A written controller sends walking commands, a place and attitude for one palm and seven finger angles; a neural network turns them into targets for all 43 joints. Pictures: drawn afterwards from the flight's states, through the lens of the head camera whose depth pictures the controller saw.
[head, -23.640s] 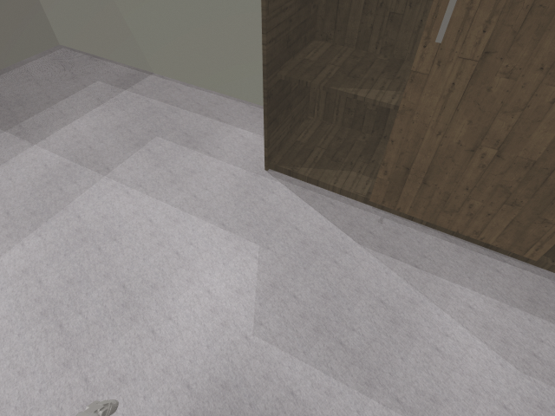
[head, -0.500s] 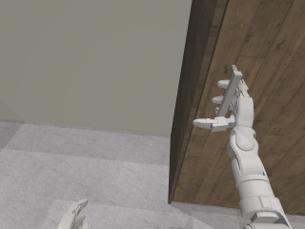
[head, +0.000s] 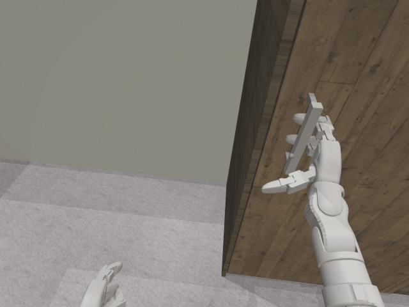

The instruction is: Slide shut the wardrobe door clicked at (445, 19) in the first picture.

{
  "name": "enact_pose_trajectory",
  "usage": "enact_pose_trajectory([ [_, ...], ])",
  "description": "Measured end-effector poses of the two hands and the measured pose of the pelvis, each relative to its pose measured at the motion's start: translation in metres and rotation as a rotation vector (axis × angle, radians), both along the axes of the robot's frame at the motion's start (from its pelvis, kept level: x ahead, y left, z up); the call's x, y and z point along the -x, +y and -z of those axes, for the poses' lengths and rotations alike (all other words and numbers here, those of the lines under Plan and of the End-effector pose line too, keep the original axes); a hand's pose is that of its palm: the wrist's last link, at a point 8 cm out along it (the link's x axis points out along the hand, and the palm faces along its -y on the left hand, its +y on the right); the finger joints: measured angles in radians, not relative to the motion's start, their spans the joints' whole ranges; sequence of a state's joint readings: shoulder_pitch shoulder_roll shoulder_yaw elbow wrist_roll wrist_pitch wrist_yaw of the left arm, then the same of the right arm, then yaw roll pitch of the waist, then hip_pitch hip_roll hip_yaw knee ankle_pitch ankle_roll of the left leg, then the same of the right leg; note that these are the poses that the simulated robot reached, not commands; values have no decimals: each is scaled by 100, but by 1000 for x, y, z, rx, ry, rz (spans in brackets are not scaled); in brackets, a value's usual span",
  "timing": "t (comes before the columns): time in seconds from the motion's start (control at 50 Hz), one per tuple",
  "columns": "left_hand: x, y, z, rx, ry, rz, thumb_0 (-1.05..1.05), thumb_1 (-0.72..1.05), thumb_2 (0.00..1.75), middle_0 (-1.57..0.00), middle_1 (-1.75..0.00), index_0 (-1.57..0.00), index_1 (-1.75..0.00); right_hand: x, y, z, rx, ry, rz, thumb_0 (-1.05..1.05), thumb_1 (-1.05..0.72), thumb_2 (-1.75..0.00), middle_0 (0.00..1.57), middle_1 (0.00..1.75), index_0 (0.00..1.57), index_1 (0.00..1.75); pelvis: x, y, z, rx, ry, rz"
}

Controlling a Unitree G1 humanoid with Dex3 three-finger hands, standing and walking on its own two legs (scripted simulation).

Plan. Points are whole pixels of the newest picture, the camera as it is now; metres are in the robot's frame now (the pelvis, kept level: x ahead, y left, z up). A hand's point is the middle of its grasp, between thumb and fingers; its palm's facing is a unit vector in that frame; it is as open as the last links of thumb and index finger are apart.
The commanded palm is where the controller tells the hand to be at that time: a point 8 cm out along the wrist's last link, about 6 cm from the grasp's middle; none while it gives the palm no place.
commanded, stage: slip the hand off the handle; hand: right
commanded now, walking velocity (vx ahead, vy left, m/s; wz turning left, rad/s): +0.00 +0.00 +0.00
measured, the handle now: (299, 136) +0.42 -0.16 +0.16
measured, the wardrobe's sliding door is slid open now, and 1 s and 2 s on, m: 0.00 0.00 0.00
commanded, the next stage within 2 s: draw the hand back to the body in 1.06 s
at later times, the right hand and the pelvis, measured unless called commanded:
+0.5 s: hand (326, 165) +0.35 -0.19 +0.15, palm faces +0.21 +0.97 -0.10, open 14.7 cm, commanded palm +0.30 -0.24 +0.15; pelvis +0.01 +0.01 +0.00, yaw +0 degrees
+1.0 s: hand (354, 212) +0.25 -0.21 +0.14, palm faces +0.23 +0.97 -0.10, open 14.7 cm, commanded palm +0.21 -0.25 +0.15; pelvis +0.00 +0.00 +0.00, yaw -2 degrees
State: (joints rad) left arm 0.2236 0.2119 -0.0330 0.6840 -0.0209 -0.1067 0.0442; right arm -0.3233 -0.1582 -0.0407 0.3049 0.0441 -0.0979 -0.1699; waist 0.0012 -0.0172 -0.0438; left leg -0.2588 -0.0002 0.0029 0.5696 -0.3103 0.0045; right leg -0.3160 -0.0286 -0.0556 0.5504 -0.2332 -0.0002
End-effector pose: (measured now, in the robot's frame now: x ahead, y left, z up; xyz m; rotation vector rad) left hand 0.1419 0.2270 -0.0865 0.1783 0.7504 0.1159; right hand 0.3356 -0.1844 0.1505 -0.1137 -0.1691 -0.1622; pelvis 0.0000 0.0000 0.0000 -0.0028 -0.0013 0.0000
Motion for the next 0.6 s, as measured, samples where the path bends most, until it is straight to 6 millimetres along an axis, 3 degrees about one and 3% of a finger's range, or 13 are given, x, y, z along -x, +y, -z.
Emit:
enact_pose_trajectory([
  [0.14, -12, 2, -3, -8, -11, 11, 1, 91, 89, -21, -30, -20, -30, 7, -23, 0, 7, -3, 45, -1, 55, -20, 30, 118, 25, 115, -4, 3, 0, -2, -4, 5],
  [0.3, -11, 11, 1, -25, 16, 11, 1, 91, 89, -21, -30, -20, -30, 15, -46, -2, 16, -6, 57, -1, 55, -20, 26, 116, 25, 115, -5, 6, 0, -5, -2, 17],
  [0.46, -3, 18, 4, -29, 27, -11, 1, 91, 89, -21, -30, -20, -30, 16, -59, -2, 8, -12, 45, -1, 55, -20, 25, 115, 25, 115, -5, 7, 1, -5, 11, 13],
  [0.6, -4, 19, 1, -23, 5, -17, 1, 91, 89, -21, -30, -20, -30, 39, -65, 6, 0, -5, 41, -1, 55, -20, 25, 115, 25, 115, -8, 7, 1, -3, 11, 3],
])
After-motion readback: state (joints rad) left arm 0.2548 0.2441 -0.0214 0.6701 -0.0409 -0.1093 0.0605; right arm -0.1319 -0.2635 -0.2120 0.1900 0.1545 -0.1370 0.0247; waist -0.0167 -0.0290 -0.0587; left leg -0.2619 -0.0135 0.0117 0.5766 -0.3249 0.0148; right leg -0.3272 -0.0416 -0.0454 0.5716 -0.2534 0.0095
